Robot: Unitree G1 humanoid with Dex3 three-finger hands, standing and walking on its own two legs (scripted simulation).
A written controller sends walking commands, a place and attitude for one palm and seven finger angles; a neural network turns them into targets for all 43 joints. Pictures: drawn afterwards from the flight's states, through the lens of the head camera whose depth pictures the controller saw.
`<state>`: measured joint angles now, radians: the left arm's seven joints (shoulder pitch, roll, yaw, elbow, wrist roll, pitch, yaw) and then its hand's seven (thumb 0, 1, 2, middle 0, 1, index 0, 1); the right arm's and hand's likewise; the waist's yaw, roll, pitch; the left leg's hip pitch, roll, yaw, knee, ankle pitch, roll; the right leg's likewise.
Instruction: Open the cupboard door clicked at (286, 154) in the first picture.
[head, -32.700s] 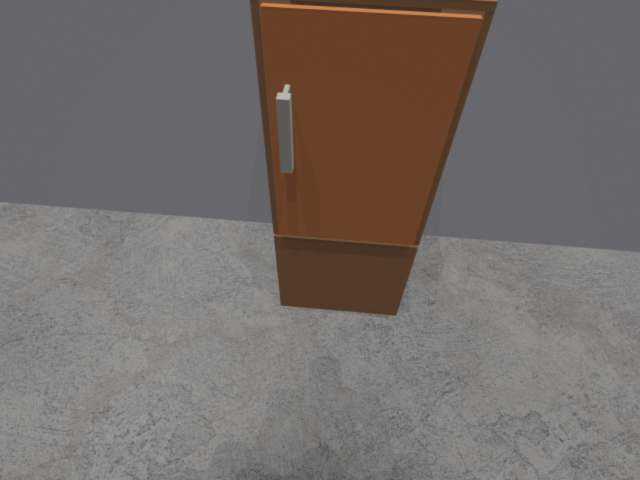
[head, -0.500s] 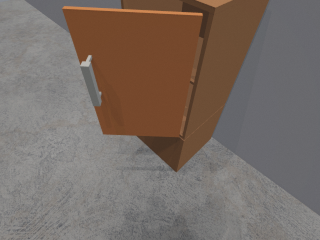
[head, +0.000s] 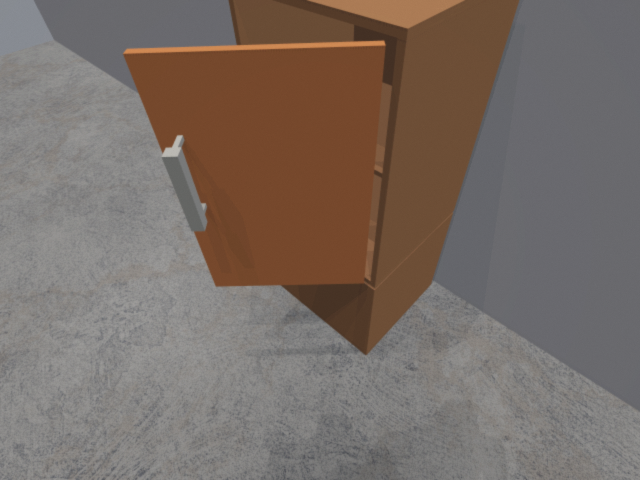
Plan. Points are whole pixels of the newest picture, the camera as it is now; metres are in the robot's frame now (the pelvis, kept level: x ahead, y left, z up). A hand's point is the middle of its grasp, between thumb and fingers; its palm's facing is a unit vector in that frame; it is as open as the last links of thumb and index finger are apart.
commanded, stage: look again from close up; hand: left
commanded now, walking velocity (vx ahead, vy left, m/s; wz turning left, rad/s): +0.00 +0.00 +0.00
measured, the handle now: (189, 184) +0.59 +0.28 +0.02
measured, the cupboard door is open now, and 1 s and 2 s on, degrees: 44 44 44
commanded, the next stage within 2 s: shuffle to correct the standing spot in 0.24 s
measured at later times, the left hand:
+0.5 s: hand out of the picture +0.02 +0.16 -0.17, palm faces +0.02 -0.98 -0.20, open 7.4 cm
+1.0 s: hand out of the picture +0.13 +0.20 -0.17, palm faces +0.01 -0.97 -0.25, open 7.4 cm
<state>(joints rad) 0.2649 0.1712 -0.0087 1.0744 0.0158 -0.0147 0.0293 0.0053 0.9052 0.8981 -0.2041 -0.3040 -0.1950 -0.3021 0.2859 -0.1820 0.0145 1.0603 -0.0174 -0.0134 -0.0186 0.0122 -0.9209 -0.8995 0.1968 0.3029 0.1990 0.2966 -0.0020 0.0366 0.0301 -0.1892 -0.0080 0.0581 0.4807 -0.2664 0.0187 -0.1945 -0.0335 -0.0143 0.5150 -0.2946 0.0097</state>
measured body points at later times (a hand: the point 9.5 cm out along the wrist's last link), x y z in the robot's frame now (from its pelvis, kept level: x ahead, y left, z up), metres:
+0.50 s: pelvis +0.01 -0.01 +0.00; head +0.02 -0.02 +0.45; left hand +0.02 +0.21 -0.16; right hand +0.02 -0.24 -0.16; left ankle +0.00 +0.11 -0.74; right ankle -0.01 -0.12 -0.74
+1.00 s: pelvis +0.06 +0.01 +0.00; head +0.09 -0.01 +0.44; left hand +0.13 +0.25 -0.15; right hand +0.06 -0.21 -0.17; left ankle +0.00 +0.11 -0.74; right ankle +0.05 -0.09 -0.74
